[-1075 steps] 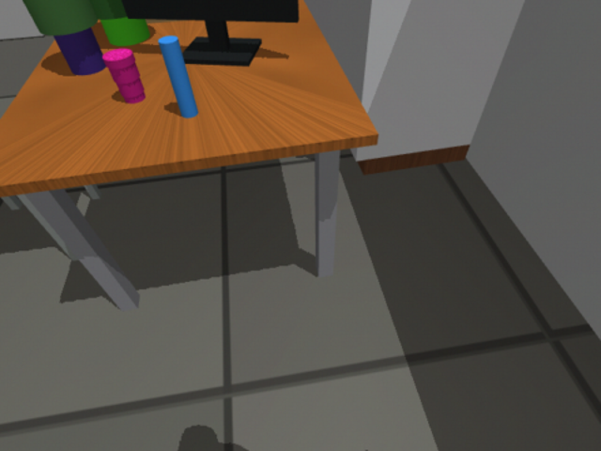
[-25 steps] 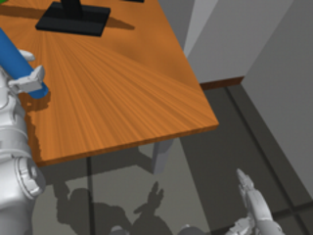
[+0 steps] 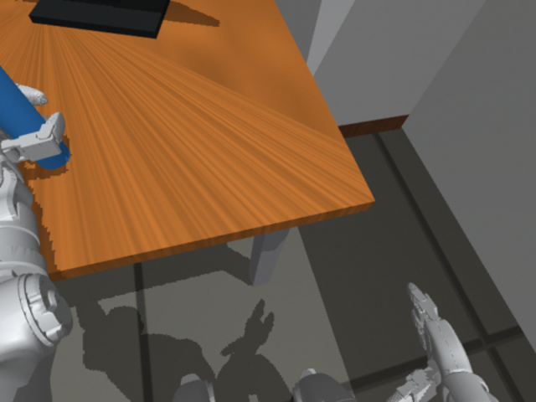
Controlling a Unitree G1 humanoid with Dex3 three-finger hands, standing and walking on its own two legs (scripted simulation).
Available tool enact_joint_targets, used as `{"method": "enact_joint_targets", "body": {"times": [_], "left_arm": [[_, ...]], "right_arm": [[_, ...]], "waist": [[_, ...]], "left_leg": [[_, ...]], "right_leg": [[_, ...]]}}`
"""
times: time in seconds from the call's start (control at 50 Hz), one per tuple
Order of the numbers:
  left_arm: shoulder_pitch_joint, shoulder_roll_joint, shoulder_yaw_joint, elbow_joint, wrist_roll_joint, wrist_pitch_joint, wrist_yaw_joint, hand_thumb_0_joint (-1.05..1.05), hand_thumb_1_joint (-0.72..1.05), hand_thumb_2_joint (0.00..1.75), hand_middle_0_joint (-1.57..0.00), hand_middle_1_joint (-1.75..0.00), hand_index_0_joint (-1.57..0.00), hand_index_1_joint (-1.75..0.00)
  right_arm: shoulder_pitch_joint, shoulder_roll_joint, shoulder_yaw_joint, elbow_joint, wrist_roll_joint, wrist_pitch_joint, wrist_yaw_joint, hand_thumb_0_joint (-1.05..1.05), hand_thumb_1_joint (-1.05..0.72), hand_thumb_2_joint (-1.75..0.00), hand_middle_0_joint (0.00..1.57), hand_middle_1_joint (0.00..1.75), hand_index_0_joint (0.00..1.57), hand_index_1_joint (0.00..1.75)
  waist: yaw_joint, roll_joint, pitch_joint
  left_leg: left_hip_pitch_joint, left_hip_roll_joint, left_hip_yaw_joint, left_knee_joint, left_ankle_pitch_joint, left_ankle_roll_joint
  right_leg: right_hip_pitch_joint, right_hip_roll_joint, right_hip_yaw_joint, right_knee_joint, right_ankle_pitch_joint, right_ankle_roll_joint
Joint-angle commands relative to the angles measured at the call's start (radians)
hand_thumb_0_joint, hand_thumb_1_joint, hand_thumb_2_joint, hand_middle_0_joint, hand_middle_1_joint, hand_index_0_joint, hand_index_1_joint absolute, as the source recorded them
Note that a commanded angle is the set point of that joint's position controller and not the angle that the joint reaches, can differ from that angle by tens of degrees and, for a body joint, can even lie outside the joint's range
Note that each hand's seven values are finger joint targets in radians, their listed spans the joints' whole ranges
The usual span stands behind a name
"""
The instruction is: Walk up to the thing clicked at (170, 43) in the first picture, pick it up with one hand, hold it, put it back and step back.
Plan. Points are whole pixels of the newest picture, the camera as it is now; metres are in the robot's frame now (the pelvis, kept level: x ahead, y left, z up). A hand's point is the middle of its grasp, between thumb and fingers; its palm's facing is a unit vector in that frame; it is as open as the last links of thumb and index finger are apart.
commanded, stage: lower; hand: left
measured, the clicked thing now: (14, 113) +0.52 +0.27 +0.12
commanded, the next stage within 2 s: loosen in 0.06 s
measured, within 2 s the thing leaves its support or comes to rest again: neither
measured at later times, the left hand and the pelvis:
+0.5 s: hand (38, 119) +0.53 +0.26 +0.09, palm faces +0.28 -0.96 -0.01, open 8.4 cm; pelvis -0.01 +0.00 -0.01, yaw +0 degrees
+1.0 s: hand (8, 99) +0.53 +0.28 +0.12, palm faces +0.32 -0.95 +0.00, open 16.7 cm; pelvis +0.01 -0.01 -0.01, yaw +0 degrees
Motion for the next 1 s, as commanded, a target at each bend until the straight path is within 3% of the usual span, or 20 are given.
{"method": "enact_joint_targets", "body": {"times": [0.0,0.02,0.04,0.06,0.12,0.14,0.16,0.24,0.28,0.3,0.32,0.42,0.5,0.7,0.76,0.78,0.82,0.86,0.92,0.98], "left_arm": [[-0.559,0.315,0.028,-0.304,-0.017,-0.12,-0.003,0.0,0.52,1.29,-1.3,-1.4,-1.32,-1.4],[-0.535,0.32,0.038,-0.259,-0.017,-0.116,-0.001,0.0,0.53,1.3,-1.31,-1.4,-1.32,-1.4],[-0.521,0.298,0.025,-0.253,-0.016,-0.117,-0.005,0.0,0.53,1.3,-1.3,-1.4,-1.31,-1.4],[-0.515,0.288,0.02,-0.235,-0.012,-0.117,-0.012,0.0,0.51,1.3,-1.32,-1.41,-1.33,-1.41],[-0.494,0.294,0.026,-0.224,-0.016,-0.117,-0.017,0.0,0.51,1.31,-1.33,-1.42,-1.34,-1.42],[-0.507,0.297,0.026,-0.221,-0.014,-0.119,-0.018,0.0,0.49,1.3,-1.31,-1.41,-1.33,-1.41],[-0.506,0.307,0.027,-0.219,-0.008,-0.12,-0.016,0.0,0.48,1.22,-1.34,-1.36,-1.36,-1.34],[-0.514,0.29,0.032,-0.214,-0.028,-0.119,-0.022,0.0,0.24,0.9,-1.11,-1.06,-1.14,-1.03],[-0.53,0.281,0.031,-0.212,-0.028,-0.122,-0.021,0.0,0.12,0.74,-1.03,-0.96,-1.07,-0.93],[-0.536,0.312,0.041,-0.22,-0.024,-0.125,-0.018,0.0,0.06,0.66,-0.99,-0.91,-1.03,-0.88],[-0.524,0.297,0.026,-0.21,-0.016,-0.124,-0.015,0.0,0.03,0.58,-0.97,-0.88,-1.0,-0.84],[-0.504,0.275,0.019,-0.171,-0.009,-0.113,-0.012,0.0,-0.29,0.38,-0.65,-0.57,-0.67,-0.55],[-0.485,0.319,0.044,-0.183,-0.01,-0.105,-0.013,0.0,-0.32,0.33,-0.54,-0.46,-0.55,-0.45],[-0.484,0.299,0.037,-0.218,-0.015,-0.109,-0.017,0.0,-0.45,0.12,-0.26,-0.18,-0.26,-0.18],[-0.479,0.302,0.04,-0.225,-0.017,-0.104,-0.018,0.0,-0.47,0.08,-0.11,-0.1,-0.12,-0.09],[-0.483,0.297,0.037,-0.231,-0.015,-0.102,-0.019,0.0,-0.49,0.06,-0.09,-0.08,-0.1,-0.07],[-0.518,0.336,0.048,-0.28,-0.014,-0.103,-0.02,0.0,-0.49,0.05,-0.08,-0.06,-0.09,-0.05],[-0.537,0.413,0.08,-0.328,-0.012,-0.1,-0.021,0.0,-0.48,0.06,-0.07,-0.06,-0.08,-0.05],[-0.574,0.461,0.099,-0.393,-0.011,-0.078,-0.019,0.0,-0.49,0.06,-0.06,-0.06,-0.07,-0.05],[-0.533,0.451,0.095,-0.35,-0.005,-0.033,-0.019,0.0,-0.47,0.04,-0.06,-0.05,-0.07,-0.04]], "right_arm": [[-0.014,-0.165,-0.093,-0.217,0.005,-0.05,-0.016,0.0,0.55,-0.05,0.05,0.05,0.05,0.05],[0.029,-0.185,-0.115,-0.189,0.003,-0.047,-0.02,0.0,0.55,-0.05,0.05,0.05,0.05,0.05],[0.023,-0.153,-0.078,-0.184,0.003,-0.042,-0.015,0.0,0.55,-0.05,0.05,0.05,0.05,0.05],[0.026,-0.154,-0.078,-0.204,0.004,-0.04,-0.015,0.0,0.55,-0.05,0.05,0.05,0.05,0.05],[0.054,-0.147,-0.067,-0.184,0.003,-0.033,-0.013,0.0,0.55,-0.05,0.05,0.05,0.05,0.05],[0.053,-0.154,-0.081,-0.196,0.004,-0.03,-0.011,0.0,0.56,-0.05,0.05,0.05,0.05,0.05],[0.031,-0.163,-0.083,-0.227,0.002,-0.03,-0.012,0.0,0.55,-0.04,0.05,0.05,0.05,0.05],[0.042,-0.142,-0.065,-0.226,0.006,-0.023,-0.008,0.0,0.55,-0.04,0.05,0.05,0.05,0.05],[0.01,-0.153,-0.075,-0.25,0.005,-0.024,-0.008,0.0,0.55,-0.04,0.05,0.05,0.05,0.05],[0.017,-0.165,-0.088,-0.236,0.005,-0.023,-0.01,0.0,0.55,-0.03,0.05,0.05,0.05,0.05],[0.036,-0.156,-0.077,-0.227,0.001,-0.018,-0.009,0.0,0.55,-0.03,0.05,0.05,0.05,0.05],[0.033,-0.16,-0.082,-0.253,0.003,-0.013,-0.008,0.0,0.55,-0.04,0.05,0.05,0.05,0.05],[0.058,-0.164,-0.08,-0.268,0.004,-0.003,-0.005,0.0,0.56,-0.04,0.05,0.05,0.05,0.05],[0.045,-0.155,-0.076,-0.282,0.008,0.007,-0.002,0.0,0.55,-0.05,0.05,0.05,0.05,0.05],[0.064,-0.169,-0.089,-0.301,0.008,0.013,-0.003,0.0,0.56,-0.04,0.05,0.05,0.05,0.05],[0.05,-0.16,-0.073,-0.329,0.009,0.01,-0.002,0.0,0.56,-0.04,0.05,0.05,0.05,0.05],[0.083,-0.14,-0.049,-0.301,0.008,0.017,0.0,0.0,0.57,-0.04,0.05,0.05,0.05,0.05],[0.097,-0.175,-0.089,-0.291,0.009,0.026,-0.005,0.0,0.56,-0.04,0.05,0.05,0.05,0.05],[0.092,-0.179,-0.099,-0.283,0.017,0.032,-0.008,0.0,0.56,-0.05,0.05,0.05,0.05,0.05],[0.082,-0.167,-0.093,-0.256,0.027,0.038,-0.009,0.0,0.55,-0.05,0.05,0.05,0.05,0.05]], "waist": [[0.003,0.253,-0.611],[-0.011,0.251,-0.581],[-0.004,0.248,-0.57],[-0.017,0.229,-0.562],[-0.006,0.234,-0.545],[-0.016,0.241,-0.543],[-0.012,0.232,-0.557],[-0.012,0.223,-0.535],[-0.013,0.227,-0.523],[-0.006,0.251,-0.517],[-0.01,0.269,-0.531],[-0.014,0.24,-0.521],[-0.006,0.237,-0.549],[-0.001,0.223,-0.539],[-0.013,0.23,-0.57],[-0.004,0.213,-0.587],[0.006,0.259,-0.608],[0.013,0.289,-0.632],[0.024,0.319,-0.649],[0.034,0.315,-0.61]], "left_leg": [[0.606,-0.025,-0.016,-0.043,0.485,0.034],[0.602,-0.022,-0.021,-0.04,0.504,0.032],[0.584,-0.024,-0.018,-0.036,0.495,0.037],[0.575,-0.024,-0.018,-0.039,0.464,0.037],[0.548,-0.027,-0.013,-0.033,0.429,0.04],[0.547,-0.029,-0.012,-0.032,0.418,0.039],[0.532,-0.03,-0.01,-0.026,0.42,0.043],[0.507,-0.033,-0.006,-0.024,0.386,0.045],[0.5,-0.032,-0.012,-0.036,0.341,0.038],[0.504,-0.029,-0.016,-0.041,0.329,0.033],[0.513,-0.028,-0.014,-0.032,0.363,0.034],[0.508,-0.024,-0.022,-0.036,0.34,0.028],[0.492,-0.031,-0.01,-0.014,0.392,0.036],[0.477,-0.032,-0.01,-0.018,0.377,0.037],[0.507,-0.03,-0.012,-0.009,0.416,0.037],[0.522,-0.03,-0.012,-0.01,0.433,0.037],[0.543,-0.033,-0.007,-0.004,0.483,0.035],[0.56,-0.036,-0.004,-0.008,0.497,0.034],[0.6,-0.041,-0.001,-0.017,0.523,0.03],[0.62,-0.036,-0.003,-0.041,0.555,0.029]], "right_leg": [[0.042,0.036,-0.055,-0.064,0.42,-0.057],[0.024,0.038,-0.058,-0.059,0.426,-0.058],[0.016,0.036,-0.054,-0.061,0.426,-0.056],[0.004,0.039,-0.056,-0.062,0.406,-0.056],[-0.004,0.036,-0.055,-0.057,0.388,-0.057],[-0.019,0.036,-0.053,-0.056,0.377,-0.058],[-0.005,0.035,-0.051,-0.054,0.393,-0.055],[-0.005,0.034,-0.048,-0.053,0.38,-0.053],[-0.025,0.037,-0.053,-0.051,0.329,-0.06],[-0.038,0.038,-0.057,-0.047,0.305,-0.065],[-0.04,0.037,-0.055,-0.044,0.329,-0.064],[-0.052,0.044,-0.065,-0.039,0.3,-0.068],[-0.015,0.04,-0.055,-0.029,0.363,-0.06],[-0.009,0.042,-0.053,-0.024,0.36,-0.06],[-0.006,0.041,-0.054,-0.023,0.388,-0.058],[0.009,0.042,-0.055,-0.024,0.401,-0.056],[0.024,0.038,-0.052,-0.022,0.439,-0.055],[0.048,0.035,-0.046,-0.029,0.458,-0.054],[0.082,0.033,-0.044,-0.038,0.484,-0.052],[0.09,0.035,-0.047,-0.056,0.487,-0.055]]}}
